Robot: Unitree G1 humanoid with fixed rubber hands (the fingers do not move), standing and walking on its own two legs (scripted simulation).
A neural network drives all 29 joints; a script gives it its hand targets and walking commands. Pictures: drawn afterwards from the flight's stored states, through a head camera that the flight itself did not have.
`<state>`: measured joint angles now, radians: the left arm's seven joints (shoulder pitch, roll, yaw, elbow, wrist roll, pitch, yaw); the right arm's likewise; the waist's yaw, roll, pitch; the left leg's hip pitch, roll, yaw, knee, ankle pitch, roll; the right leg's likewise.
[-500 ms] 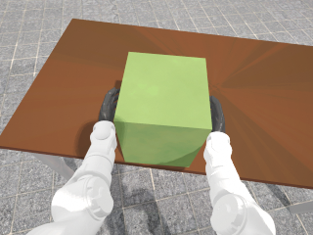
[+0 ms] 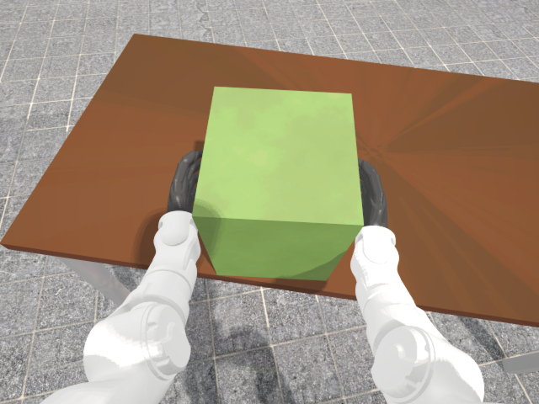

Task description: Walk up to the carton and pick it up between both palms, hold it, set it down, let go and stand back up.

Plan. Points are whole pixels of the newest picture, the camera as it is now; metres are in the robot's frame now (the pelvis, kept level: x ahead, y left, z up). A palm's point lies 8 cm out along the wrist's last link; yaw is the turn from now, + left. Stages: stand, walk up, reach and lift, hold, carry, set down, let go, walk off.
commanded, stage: reach and lift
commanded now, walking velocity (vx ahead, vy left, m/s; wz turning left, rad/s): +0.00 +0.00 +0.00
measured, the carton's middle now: (276, 194) +0.44 +0.03 +0.00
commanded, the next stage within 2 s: none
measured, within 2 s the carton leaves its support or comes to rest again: neither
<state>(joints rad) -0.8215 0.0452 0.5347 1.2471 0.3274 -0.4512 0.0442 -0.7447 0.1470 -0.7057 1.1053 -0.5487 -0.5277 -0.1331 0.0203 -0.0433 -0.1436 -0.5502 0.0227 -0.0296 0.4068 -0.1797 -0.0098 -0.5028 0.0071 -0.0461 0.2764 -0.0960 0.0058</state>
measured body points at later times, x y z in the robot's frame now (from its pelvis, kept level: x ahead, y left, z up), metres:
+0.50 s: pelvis -0.02 +0.00 +0.00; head +0.06 +0.03 +0.44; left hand +0.40 +0.18 +0.01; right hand +0.40 -0.12 +0.03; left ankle -0.01 +0.12 -0.74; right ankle +0.00 -0.13 -0.74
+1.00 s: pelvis -0.02 +0.00 +0.00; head -0.01 +0.01 +0.45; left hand +0.40 +0.16 +0.08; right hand +0.39 -0.13 +0.10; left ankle -0.01 +0.12 -0.74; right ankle +0.00 -0.13 -0.74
